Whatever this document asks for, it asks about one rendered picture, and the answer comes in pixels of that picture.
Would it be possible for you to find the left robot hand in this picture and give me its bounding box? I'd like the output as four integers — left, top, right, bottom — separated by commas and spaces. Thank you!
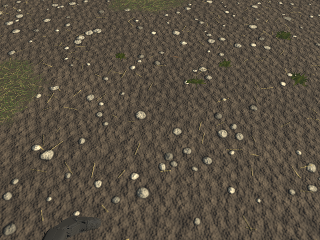
42, 215, 102, 240

